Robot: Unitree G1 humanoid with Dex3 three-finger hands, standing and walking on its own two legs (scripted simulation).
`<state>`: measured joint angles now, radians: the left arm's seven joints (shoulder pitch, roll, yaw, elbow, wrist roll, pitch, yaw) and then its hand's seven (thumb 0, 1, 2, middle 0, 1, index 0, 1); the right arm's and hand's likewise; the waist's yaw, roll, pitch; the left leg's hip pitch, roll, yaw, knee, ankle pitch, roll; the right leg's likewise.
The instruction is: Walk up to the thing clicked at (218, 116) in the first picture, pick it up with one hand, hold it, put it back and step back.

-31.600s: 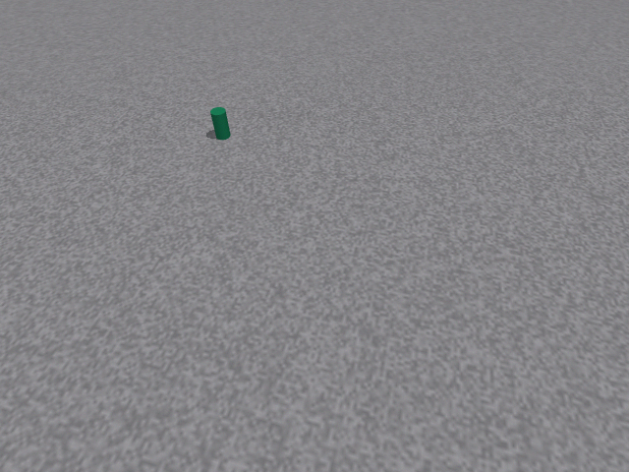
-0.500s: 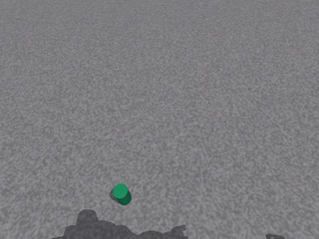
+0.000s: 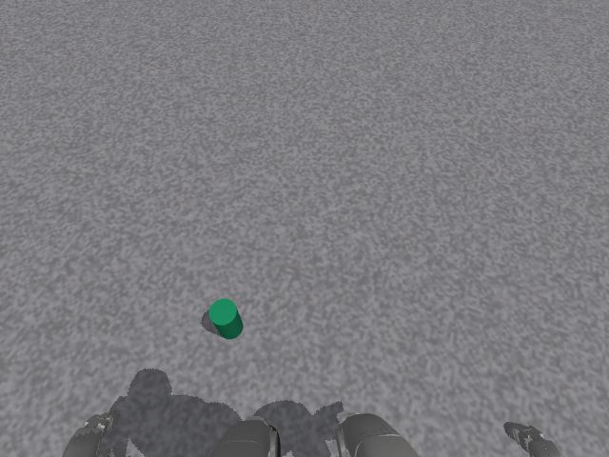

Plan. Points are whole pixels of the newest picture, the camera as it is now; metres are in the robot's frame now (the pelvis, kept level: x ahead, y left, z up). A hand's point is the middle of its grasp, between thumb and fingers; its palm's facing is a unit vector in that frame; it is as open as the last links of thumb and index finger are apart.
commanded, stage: step back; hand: left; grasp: from the side
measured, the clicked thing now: (227, 319) +0.49 +0.24 -0.68
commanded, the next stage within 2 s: none
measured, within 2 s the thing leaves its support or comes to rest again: neither
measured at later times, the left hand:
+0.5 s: hand out of the picture -0.02 +0.27 -0.14, palm faces +0.06 -0.92 -0.39, open 7.4 cm
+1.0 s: hand out of the picture -0.25 +0.24 -0.13, palm faces +0.00 -0.90 -0.43, open 7.4 cm
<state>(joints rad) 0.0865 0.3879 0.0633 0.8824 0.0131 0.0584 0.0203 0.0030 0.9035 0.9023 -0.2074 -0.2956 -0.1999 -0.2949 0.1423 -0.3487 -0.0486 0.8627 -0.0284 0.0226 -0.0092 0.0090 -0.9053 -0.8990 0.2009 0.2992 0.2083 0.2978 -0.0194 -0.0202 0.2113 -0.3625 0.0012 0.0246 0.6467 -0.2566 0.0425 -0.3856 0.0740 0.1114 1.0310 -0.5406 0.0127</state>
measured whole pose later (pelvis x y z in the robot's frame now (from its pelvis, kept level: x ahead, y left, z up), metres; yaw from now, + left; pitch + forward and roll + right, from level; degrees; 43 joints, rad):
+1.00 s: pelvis -0.30 -0.04 +0.00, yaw +0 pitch -2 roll +2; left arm 0.24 0.35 0.07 0.86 0.05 0.05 0.01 0.01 0.90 0.90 -0.21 -0.30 -0.20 -0.30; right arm 0.17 -0.41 -0.06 0.85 0.00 0.06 -0.02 0.01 -0.91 -0.90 0.20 0.30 0.21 0.30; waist 0.03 0.03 0.14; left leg -0.54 -0.12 -0.14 1.13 -0.45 -0.01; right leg -0.28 -0.02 0.03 0.66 -0.34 -0.01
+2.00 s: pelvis -0.55 -0.06 +0.00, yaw +3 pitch -3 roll +1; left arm 0.25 0.41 0.07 0.99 0.03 0.00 -0.02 0.01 0.90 0.90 -0.21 -0.30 -0.20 -0.29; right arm 0.23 -0.35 -0.04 0.99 -0.05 0.00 0.03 0.01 -0.90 -0.90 0.20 0.30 0.21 0.30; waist 0.01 -0.02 0.05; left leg -0.23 0.00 -0.01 0.59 -0.31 0.01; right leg -0.28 -0.01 0.00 0.64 -0.40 -0.01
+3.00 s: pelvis -0.51 -0.04 +0.02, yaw +3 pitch -3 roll +0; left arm 0.06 0.34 0.00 1.13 0.01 -0.01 0.00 0.00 0.90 0.90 -0.21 -0.30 -0.20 -0.29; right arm 0.05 -0.34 -0.02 1.14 -0.01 -0.01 0.01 0.01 -0.91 -0.90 0.20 0.30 0.21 0.30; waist 0.00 -0.01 0.07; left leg -0.13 0.01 0.02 0.34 -0.17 -0.01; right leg -0.08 -0.02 0.01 0.33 -0.21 0.02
